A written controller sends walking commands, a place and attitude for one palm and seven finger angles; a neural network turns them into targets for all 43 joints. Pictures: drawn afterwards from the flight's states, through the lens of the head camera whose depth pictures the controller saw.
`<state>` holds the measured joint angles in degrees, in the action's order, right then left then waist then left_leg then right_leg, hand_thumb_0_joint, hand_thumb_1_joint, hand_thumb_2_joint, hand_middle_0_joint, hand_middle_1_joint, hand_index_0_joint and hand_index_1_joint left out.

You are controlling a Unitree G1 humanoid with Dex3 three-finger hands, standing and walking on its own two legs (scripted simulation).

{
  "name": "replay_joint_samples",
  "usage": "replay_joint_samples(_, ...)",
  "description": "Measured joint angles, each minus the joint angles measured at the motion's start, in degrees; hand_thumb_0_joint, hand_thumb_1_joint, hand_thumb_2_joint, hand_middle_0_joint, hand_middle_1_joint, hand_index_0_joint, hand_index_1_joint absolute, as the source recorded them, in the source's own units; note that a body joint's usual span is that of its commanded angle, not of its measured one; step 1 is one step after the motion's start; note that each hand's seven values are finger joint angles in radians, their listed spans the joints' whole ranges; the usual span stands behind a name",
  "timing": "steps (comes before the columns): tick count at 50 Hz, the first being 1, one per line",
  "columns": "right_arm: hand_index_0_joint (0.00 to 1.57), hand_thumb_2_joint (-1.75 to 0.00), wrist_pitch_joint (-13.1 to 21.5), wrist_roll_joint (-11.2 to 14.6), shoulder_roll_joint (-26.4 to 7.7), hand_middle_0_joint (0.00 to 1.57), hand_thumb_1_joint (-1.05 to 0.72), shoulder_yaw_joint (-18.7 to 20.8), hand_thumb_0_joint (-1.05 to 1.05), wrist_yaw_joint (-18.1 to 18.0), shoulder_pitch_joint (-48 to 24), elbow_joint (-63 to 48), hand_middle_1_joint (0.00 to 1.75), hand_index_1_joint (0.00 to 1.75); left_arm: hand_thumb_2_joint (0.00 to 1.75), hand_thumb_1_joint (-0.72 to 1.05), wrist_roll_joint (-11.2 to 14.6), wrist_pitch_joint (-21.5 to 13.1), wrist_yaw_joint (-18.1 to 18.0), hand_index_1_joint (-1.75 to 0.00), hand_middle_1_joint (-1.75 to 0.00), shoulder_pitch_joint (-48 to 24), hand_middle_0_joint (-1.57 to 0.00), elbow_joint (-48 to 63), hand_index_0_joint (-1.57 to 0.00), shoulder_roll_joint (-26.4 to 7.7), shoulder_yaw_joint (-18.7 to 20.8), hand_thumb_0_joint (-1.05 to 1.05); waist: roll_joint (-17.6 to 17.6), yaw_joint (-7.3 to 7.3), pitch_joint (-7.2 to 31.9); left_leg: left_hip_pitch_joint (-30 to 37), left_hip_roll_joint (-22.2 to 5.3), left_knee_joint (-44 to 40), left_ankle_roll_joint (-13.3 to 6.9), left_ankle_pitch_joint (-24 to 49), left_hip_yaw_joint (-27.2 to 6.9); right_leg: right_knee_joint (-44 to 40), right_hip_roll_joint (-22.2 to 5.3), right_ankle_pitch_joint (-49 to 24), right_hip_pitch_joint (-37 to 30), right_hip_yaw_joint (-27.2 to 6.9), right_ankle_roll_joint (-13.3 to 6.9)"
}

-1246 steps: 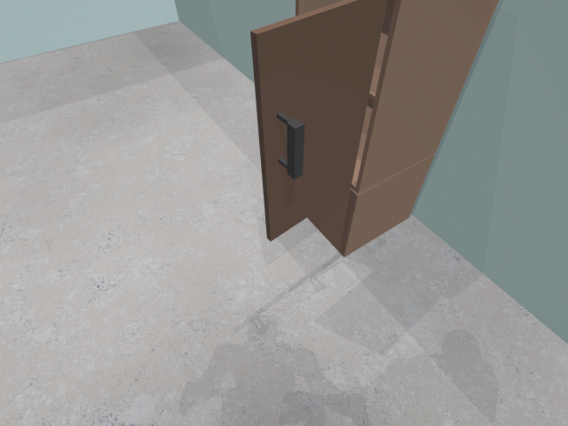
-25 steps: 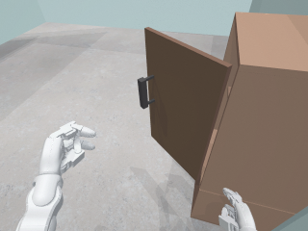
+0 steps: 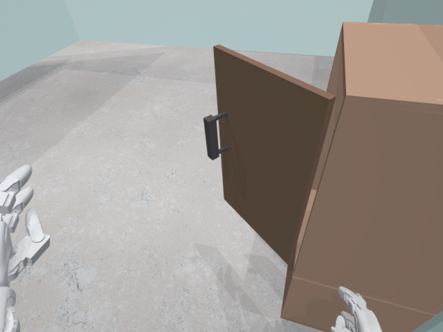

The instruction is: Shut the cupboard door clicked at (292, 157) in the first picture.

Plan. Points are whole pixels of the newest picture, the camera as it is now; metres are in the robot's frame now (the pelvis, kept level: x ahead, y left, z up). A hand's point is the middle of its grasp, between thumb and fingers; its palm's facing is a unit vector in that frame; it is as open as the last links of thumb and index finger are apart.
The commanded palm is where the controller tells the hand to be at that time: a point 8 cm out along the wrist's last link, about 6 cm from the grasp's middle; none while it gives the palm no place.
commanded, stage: draw the hand back to the body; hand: left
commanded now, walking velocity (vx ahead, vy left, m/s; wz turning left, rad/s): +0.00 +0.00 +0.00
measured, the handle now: (218, 135) +0.64 +0.10 +0.00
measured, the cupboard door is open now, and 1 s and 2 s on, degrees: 53 53 53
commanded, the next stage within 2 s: step back with the hand held close in 0.20 s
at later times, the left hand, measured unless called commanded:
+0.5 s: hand (47, 239) +0.19 +0.27 +0.16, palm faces +0.44 -0.77 -0.46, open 7.4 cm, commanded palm +0.13 +0.31 +0.17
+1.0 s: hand (7, 284) +0.12 +0.29 +0.15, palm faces +0.47 -0.76 -0.45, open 7.4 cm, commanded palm +0.06 +0.32 +0.17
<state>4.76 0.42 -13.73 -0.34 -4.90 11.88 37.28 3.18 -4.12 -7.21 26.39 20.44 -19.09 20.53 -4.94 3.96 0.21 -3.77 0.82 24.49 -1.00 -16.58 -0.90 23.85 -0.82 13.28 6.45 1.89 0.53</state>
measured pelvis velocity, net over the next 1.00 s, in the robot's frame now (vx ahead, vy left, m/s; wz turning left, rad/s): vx -0.08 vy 0.02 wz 0.00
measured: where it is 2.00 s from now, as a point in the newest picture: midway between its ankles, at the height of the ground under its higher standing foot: outside the picture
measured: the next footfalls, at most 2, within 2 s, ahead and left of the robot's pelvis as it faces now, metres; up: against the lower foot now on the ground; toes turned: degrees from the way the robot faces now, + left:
right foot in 1.78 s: -0.19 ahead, -0.13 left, +0.00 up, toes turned +7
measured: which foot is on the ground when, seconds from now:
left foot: down 0.00-1.00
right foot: down 0.00-1.00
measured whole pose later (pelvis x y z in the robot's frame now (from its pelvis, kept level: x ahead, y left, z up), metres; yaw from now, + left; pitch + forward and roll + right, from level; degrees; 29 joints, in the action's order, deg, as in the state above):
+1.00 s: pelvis -0.08 +0.02 -0.02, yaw +0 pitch +0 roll -2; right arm 1.4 0.5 -12.9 -0.5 -5.1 13.8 32.0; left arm 0.6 -11.7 -9.2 29.8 27.1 -23.2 25.2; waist -0.2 -0.1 1.3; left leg -22.5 0.9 39.6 -2.6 -17.1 -0.5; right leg 33.8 -1.1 10.7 22.8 1.8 1.5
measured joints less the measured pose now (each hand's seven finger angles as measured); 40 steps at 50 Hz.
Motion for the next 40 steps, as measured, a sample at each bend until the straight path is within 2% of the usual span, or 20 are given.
replay_joint_samples(6,0.2,-0.9,0.8,-0.1,0.7,0.2,-0.9,-0.3,0.01,-0.3,-0.5,0.1,0.3,0.3,0.9,0.89,-0.1,-0.2,0.2,-0.31,-0.31,-0.5,-0.22,-0.2,-0.22,0.3,-1.3,0.01,0.8,-0.42,-0.1,0.1,-0.3,0.0,0.2,0.3,0.2,0.1,0.3,-0.3,0.0,-0.2,-0.2)
replay_joint_samples(17,0.2,-0.9,1.5,-0.2,1.4,0.2,-0.9,-0.6,0.01,-0.1,-0.2,0.0,0.3,0.3,0.9,0.89,-0.1,-1.0,0.5,-0.3,-0.3,-0.2,-0.21,0.6,-0.21,-0.6,-0.4,0.01,0.7,-0.88,-0.4,0.3,-0.6,-0.2,0.4,0.4,0.7,-0.3,0.7,-0.8,-0.1,-0.7,-0.4)
replay_joint_samples(23,0.2,-0.9,-1.6,0.0,0.0,0.2,-0.9,0.2,0.01,0.7,-0.3,-1.6,0.3,0.3,0.9,0.89,-0.3,-4.2,0.3,-0.3,-0.3,1.3,-0.21,0.4,-0.21,-1.6,1.8,0.01,0.0,-2.9,1.4,-6.3,-0.9,4.2,0.0,-0.8,-0.4,0.4,0.9,-1.2,4.5,0.5,-0.2)
replay_joint_samples(26,0.2,-0.9,-3.1,0.2,-0.7,0.2,-0.9,1.0,0.01,0.4,-0.6,-1.9,0.3,0.3,0.9,0.89,-0.1,-4.6,0.0,-0.3,-0.3,3.0,-0.21,1.4,-0.21,-2.2,1.8,0.01,0.5,-3.55,1.5,-8.2,-0.2,5.0,-0.4,-0.8,-0.1,1.6,0.2,-1.1,6.6,0.2,0.3)
replay_joint_samples(33,0.2,-0.9,-5.5,0.3,-0.8,0.2,-0.91,1.7,0.01,-0.8,-0.6,-4.0,0.3,0.3,0.9,0.89,0.0,-4.0,-0.6,-0.3,-0.3,4.9,-0.21,4.6,-0.21,-4.8,2.6,0.01,2.7,-3.91,0.8,-10.4,1.2,6.0,-1.4,0.0,1.3,4.4,-1.2,-1.3,9.9,-1.2,1.4)
replay_joint_samples(40,0.2,-0.9,-5.4,0.3,0.6,0.2,-0.9,0.6,0.01,-0.5,-0.3,-5.8,0.3,0.3,0.9,0.89,-0.6,-5.2,-1.2,-0.3,-0.3,4.1,-0.21,5.8,-0.21,-5.9,4.5,0.01,4.0,-4.21,1.1,-13.9,1.0,9.3,-1.8,0.1,1.5,6.5,-1.0,-2.1,12.9,-1.4,1.6)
